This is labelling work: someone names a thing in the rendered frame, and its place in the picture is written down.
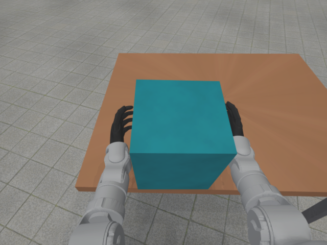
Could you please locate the robot left hand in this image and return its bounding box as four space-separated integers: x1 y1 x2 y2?
110 106 133 144

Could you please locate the robot right upper arm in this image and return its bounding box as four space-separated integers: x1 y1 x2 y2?
247 205 327 245

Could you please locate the robot left forearm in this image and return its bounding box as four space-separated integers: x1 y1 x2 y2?
68 142 132 245

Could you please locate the robot right hand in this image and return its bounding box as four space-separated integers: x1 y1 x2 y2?
225 101 244 136

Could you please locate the robot right forearm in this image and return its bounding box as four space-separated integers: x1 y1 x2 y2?
228 136 312 240

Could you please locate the table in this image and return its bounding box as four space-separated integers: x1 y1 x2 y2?
75 53 327 224

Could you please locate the carton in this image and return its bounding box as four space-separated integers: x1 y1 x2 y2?
129 80 237 189

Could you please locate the robot left upper arm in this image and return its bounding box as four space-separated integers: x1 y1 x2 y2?
69 220 125 245

